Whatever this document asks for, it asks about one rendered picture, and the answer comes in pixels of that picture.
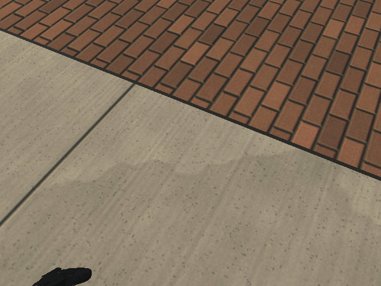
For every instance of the robot left hand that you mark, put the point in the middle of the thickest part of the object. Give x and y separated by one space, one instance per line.
65 277

